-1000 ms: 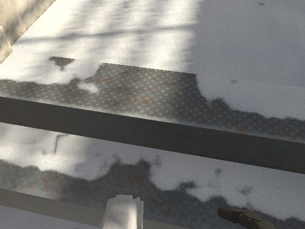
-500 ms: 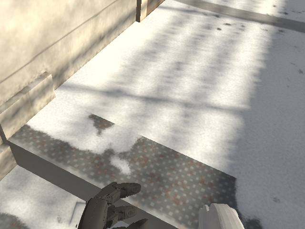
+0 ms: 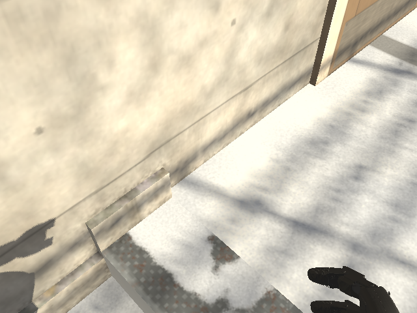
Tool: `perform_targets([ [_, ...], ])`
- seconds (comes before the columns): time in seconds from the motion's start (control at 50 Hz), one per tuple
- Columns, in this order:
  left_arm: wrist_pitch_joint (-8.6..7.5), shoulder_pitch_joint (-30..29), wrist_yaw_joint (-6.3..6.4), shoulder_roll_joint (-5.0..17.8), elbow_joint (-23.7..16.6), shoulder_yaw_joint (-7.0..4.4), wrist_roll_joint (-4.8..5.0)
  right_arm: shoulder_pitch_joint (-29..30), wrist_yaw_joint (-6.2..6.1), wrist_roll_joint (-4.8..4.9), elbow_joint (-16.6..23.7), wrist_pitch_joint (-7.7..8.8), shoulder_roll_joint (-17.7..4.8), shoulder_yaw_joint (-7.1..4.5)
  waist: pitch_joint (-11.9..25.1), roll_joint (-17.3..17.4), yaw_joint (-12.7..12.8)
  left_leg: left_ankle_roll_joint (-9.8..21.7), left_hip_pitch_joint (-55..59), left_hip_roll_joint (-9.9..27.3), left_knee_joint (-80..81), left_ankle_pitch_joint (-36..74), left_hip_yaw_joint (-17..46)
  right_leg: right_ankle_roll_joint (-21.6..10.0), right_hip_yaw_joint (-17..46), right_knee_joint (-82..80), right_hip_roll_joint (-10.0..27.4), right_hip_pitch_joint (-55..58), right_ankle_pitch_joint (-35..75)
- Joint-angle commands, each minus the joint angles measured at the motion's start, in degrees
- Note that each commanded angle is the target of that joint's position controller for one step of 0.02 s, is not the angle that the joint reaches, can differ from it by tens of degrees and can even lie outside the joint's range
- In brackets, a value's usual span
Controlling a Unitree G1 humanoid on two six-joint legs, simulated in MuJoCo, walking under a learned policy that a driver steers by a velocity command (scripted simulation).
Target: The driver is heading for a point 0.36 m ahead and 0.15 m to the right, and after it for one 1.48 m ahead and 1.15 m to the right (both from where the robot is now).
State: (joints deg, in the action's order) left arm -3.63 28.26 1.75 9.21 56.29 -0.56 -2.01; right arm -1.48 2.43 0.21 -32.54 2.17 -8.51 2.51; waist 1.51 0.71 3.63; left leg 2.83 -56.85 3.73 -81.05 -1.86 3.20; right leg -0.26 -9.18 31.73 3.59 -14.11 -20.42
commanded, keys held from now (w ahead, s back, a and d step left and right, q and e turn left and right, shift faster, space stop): w+e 0.26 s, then e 0.74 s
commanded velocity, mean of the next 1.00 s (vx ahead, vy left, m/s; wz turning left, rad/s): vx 0.20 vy -0.06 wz -0.45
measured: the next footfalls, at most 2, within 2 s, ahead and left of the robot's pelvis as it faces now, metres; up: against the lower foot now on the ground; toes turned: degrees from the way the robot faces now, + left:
left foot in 0.14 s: +0.25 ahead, +0.15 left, +0.00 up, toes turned -1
right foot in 0.54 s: +0.28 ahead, -0.15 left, +0.16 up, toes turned -18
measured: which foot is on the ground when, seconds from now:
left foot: up 0.00-0.12, down 0.14-0.54, up 0.56-1.00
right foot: down 0.00-0.14, up 0.16-0.52, down 0.54-1.00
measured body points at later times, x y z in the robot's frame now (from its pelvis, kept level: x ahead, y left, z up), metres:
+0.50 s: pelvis +0.20 -0.02 +0.03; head +0.19 -0.01 +0.48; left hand +0.49 +0.07 +0.01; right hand +0.12 -0.27 -0.11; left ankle +0.21 +0.15 -0.73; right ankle +0.25 -0.15 -0.53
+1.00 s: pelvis +0.30 -0.07 +0.17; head +0.31 -0.10 +0.62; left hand +0.55 +0.09 +0.09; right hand +0.38 -0.37 +0.09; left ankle +0.47 +0.00 -0.50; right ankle +0.24 -0.14 -0.57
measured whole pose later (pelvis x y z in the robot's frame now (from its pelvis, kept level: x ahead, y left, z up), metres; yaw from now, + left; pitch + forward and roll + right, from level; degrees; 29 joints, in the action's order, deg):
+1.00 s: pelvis +0.30 -0.07 +0.17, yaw -33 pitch +5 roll +2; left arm 1.7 15.9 3.9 13.5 33.7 -1.8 0.4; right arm -5.5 -3.2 0.2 -33.7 1.8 -12.2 0.8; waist 3.3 0.3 3.6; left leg -2.8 -41.0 -1.8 -55.3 -13.1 2.8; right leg -3.6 14.0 31.9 -7.4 -18.0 -16.8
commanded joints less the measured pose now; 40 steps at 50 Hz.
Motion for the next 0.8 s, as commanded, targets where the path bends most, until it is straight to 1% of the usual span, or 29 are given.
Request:
perform_targets([
  [0.02,-2.92,-5.7,1.08,11.3,-7.6,-2.05,1.16,6.4,-0.14,0.66,4.0,0.72,-3.4,-0.25,1.6,-4.8,-0.6,-1.8,23.9,1.5,25.8,0.7,-8.1,-9.9,10.0,-21.7,8.6,-6.3,13.2],
  [0.06,-2.0,-3.5,1.18,14.1,-8.2,-3.08,0.78,6.2,0.13,1.94,2.6,0.77,-4.7,-0.89,-0.7,-7.9,0.8,-3.0,22.7,-0.5,38.4,-6.3,-7.8,-10.6,13.7,-20.9,11.4,7.4,19.6],
  [0.1,0.4,-0.6,1.01,13.8,-8.6,-3.21,2.14,-0.4,0.26,0.33,1.6,1.52,-6.1,-2.61,2.7,-10.3,-1.2,-1.7,29.7,-4.4,47.2,-6.7,-8.0,-9.4,16.4,-14.1,12.8,16.7,40.1],
  [0.12,2.81,-5.5,1.0,13.7,-9.6,-3.12,5.46,-10.1,-0.87,-1.18,-0.5,2.26,-8.4,-4.4,2.2,-15.2,-10.7,-0.6,37.4,-3.4,65.7,5.3,-5.4,-4.3,7.4,2.8,0.8,18.6,43.3],
  [0.14,2.26,-5.8,-0.03,10.4,-13.6,-2.39,3.63,-18.5,-2.13,-1.56,-4.9,1.52,-12.3,-5.62,8.1,-10.7,-10.8,-3.1,58.6,-0.3,61.3,21.9,-3.8,-2.3,7.7,17.1,-0.6,1.6,28.3],
  [0.16,1.32,-10.2,-1.02,3.2,-17.5,-0.66,0.35,-25.6,-4.22,-2.24,-8.1,0.26,-16.4,-6.53,11.3,4.5,-11.3,-1.9,75.5,15.8,51.5,55.8,12.8,0.0,6.7,42.2,-5.1,-23.7,-9.9],
  [0.18,-0.81,1.4,-2.11,1.9,-13.6,-0.55,2.3,-33.4,-5.11,-6.32,-7.1,1.03,-19.5,-7.44,28.7,10.6,-12.6,14.4,81.8,31.4,52.1,58.3,33.8,1.2,26.1,75.9,-9.6,-31.4,-18.9],
  [0.2,-0.93,0.1,-3.62,4.9,-16.2,-1.1,3.52,-27.4,-5.16,-4.89,-7.5,0.42,-20.0,-8.04,27.6,8.3,-8.6,19.9,79.6,31.1,60.8,21.5,35.3,1.9,26.3,92.0,-8.9,-44.4,-13.8],
  [0.22,0.1,-10.6,-3.73,2.8,-21.3,-0.09,4.64,-23.7,-5.54,-3.12,-8.6,-0.36,-15.6,-6.7,18.2,11.4,-8.2,17.5,75.7,27.7,66.0,-9.2,29.5,1.8,18.5,102.3,-6.1,-57.4,-10.2],
  [0.24,1.26,-20.3,-3.04,-1.5,-26.7,1.86,3.57,-21.4,-6.22,-1.99,-11.0,-1.44,-9.3,-4.94,9.8,10.9,-7.0,11.2,71.4,24.4,68.6,-18.4,23.1,1.4,15.4,110.4,-4.6,-66.6,-9.4],
  [0.28,2.8,-22.7,-3.86,-5.7,-29.7,4.24,3.14,-21.4,-6.2,-2.65,-14.7,-1.19,-0.3,-1.85,2.5,6.7,-4.1,5.6,58.9,18.6,65.1,-14.5,10.1,-1.2,18.1,120.5,-4.7,-68.0,-8.1],
  [0.3,3.15,-21.6,-4.55,-7.0,-30.7,5.07,4.0,-21.4,-5.87,-3.02,-15.5,-1.19,1.0,-1.07,0.9,5.9,-1.8,4.4,53.9,18.4,64.2,-10.8,7.0,-2.4,20.4,123.7,-4.2,-69.3,-5.0],
  [0.34,3.56,-17.9,-4.44,-4.3,-31.9,5.94,5.28,-10.1,-3.85,-3.0,-13.3,-1.75,-3.5,-1.4,-2.6,4.3,5.5,1.0,34.3,14.5,69.1,-10.7,-5.6,-1.3,17.8,101.8,-1.5,-58.3,-0.7],
  [0.36,3.82,-18.7,-3.29,-0.8,-32.6,5.47,4.1,-3.9,-3.04,-4.25,-12.2,-1.31,-6.1,-1.27,-4.3,5.1,7.6,1.8,19.0,11.0,72.6,-6.0,-12.8,0.1,14.2,86.3,-2.2,-44.3,7.8],
  [0.38,3.69,-21.5,-1.54,1.2,-32.5,5.27,2.13,-2.6,-2.6,-4.2,-12.7,-0.6,-9.1,-1.86,-4.5,6.0,7.4,4.1,10.7,8.8,77.8,-2.1,-16.9,1.0,6.8,75.9,-3.3,-32.2,11.7],
  [0.4,2.77,-21.9,-0.7,1.4,-32.7,5.22,-0.04,-6.4,-2.42,-1.49,-15.7,0.28,-13.1,-3.05,-0.1,12.9,8.0,6.5,12.4,7.7,84.8,-5.8,-17.2,0.2,4.1,67.9,-1.8,-22.1,13.1],
  [0.44,3.04,-23.8,-0.14,1.8,-30.4,4.54,1.01,-15.0,-1.86,-0.21,-20.3,-0.34,-18.0,-5.45,2.2,13.6,4.3,7.6,30.9,9.3,85.5,8.7,-19.9,-2.8,1.0,61.7,-1.4,-21.8,-2.5],
  [0.5,3.85,-21.2,-1.17,2.5,-27.9,3.37,0.79,-20.1,-3.3,-0.54,-19.1,-2.61,-18.8,-7.14,4.1,12.9,1.7,8.6,58.4,15.4,65.7,51.1,-17.4,-5.8,0.6,50.3,-3.3,-31.2,-25.9],
  [0.52,3.21,-19.5,-1.62,5.4,-27.0,1.81,1.52,-18.8,-4.22,-0.64,-17.0,-3.11,-16.8,-6.69,6.2,11.7,2.8,8.9,60.7,16.8,59.4,59.5,-15.3,-7.1,1.6,42.3,-4.8,-27.6,-21.0],
  [0.54,2.89,-16.7,-2.26,10.1,-26.2,-0.27,1.59,-19.0,-4.87,-0.8,-14.7,-3.19,-15.5,-6.4,9.7,5.9,3.2,7.8,58.9,13.9,46.2,58.3,-14.9,-8.7,12.0,30.9,-5.0,-20.4,-14.3],
  [0.56,3.46,-14.3,-1.55,18.5,-26.2,-2.89,2.33,-17.3,-4.83,-2.22,-10.5,-2.5,-12.0,-5.8,11.9,-17.7,2.9,2.6,38.0,4.8,28.4,24.9,-13.0,-16.3,41.2,8.4,2.7,-9.7,-18.3],
  [0.58,3.99,-11.0,-0.16,24.4,-25.7,-4.44,0.88,-10.4,-2.45,-4.28,-8.1,-0.39,-13.2,-6.59,14.1,-30.8,5.9,-1.4,17.4,-7.3,-2.5,-17.2,-0.7,-21.2,74.7,-17.9,8.7,-0.2,-17.0],
  [0.6,2.88,-16.7,-0.2,22.1,-27.1,-2.56,-0.33,-8.5,-0.87,-1.75,-6.8,0.86,-8.8,-5.92,9.1,-21.8,0.7,-2.4,8.4,-7.1,-25.4,-17.5,6.6,-18.8,75.9,-20.9,15.3,-6.2,-4.8],
  [0.62,1.91,-19.9,-1.3,15.1,-27.4,-0.7,0.02,-6.6,-1.26,-0.51,-5.6,0.4,-6.6,-4.71,1.4,-14.0,-0.7,-2.3,6.2,-5.6,-28.6,-16.3,4.7,-15.7,62.9,-14.2,12.0,-16.3,-3.8],
  [0.64,1.54,-21.1,-2.42,10.6,-24.9,-0.35,0.69,-7.8,-3.02,0.14,-5.8,-0.03,-6.0,-4.32,-4.3,-9.4,-2.8,-2.0,5.1,-3.8,-26.4,-16.0,2.4,-11.4,50.1,-7.7,8.0,-21.4,-6.3],
  [0.66,1.79,-22.9,-3.22,8.1,-23.0,0.01,0.59,-10.3,-4.59,-0.45,-5.5,-0.48,-7.1,-4.19,-4.8,-8.1,-5.3,-2.0,6.8,-2.7,-26.8,-15.0,1.8,-9.0,42.6,-2.7,4.8,-25.2,-6.0],
  [0.7,1.67,-22.9,-3.54,7.3,-20.7,-0.32,0.72,-13.8,-5.89,-1.17,-4.2,-0.85,-6.6,-4.08,-3.4,-8.2,-8.5,-1.3,9.8,-3.3,-25.9,-13.9,0.5,-7.7,34.0,0.4,0.4,-24.6,0.2],
  [0.74,1.65,-18.7,-3.28,8.4,-19.9,-0.96,1.54,-13.8,-7.0,-2.82,-3.1,-0.54,-5.5,-3.15,-0.4,-6.3,-7.4,-1.3,7.9,-3.3,-17.0,-10.7,-0.3,-8.4,28.8,1.3,-2.1,-17.1,12.5],
  [0.8,3.19,-17.0,0.26,9.3,-22.8,-1.54,2.0,-6.0,-7.76,-2.21,2.0,-0.03,-4.6,-1.86,3.5,-6.1,-4.6,-4.5,6.4,-4.2,2.4,-11.2,-1.4,-9.3,31.1,-2.6,-1.1,-4.2,30.8],
])
Velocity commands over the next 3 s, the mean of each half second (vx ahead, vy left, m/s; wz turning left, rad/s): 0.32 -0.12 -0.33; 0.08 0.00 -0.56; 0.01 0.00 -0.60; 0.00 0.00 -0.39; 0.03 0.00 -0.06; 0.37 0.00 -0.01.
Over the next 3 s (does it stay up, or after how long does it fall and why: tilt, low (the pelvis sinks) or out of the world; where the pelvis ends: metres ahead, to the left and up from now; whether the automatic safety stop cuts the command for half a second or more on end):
stays up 0.55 -0.25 0.16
